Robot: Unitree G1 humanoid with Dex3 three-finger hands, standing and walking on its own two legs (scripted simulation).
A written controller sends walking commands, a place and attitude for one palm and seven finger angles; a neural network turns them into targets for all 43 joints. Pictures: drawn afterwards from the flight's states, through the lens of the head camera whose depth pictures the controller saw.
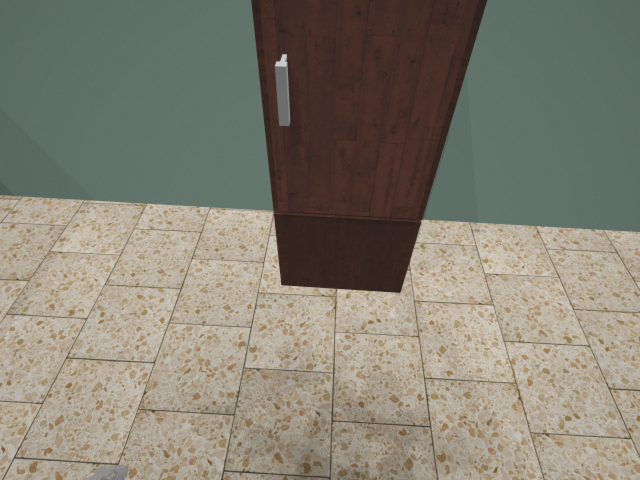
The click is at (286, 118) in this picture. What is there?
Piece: cupboard door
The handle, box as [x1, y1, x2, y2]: [275, 54, 289, 125]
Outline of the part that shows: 282,54 280,61 276,61 275,64 279,125 288,125 289,104 286,54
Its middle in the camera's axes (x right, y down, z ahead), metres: -0.08 -0.33 +0.86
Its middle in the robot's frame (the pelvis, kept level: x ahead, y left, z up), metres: +0.87 +0.13 +0.06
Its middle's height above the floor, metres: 0.83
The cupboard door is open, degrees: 0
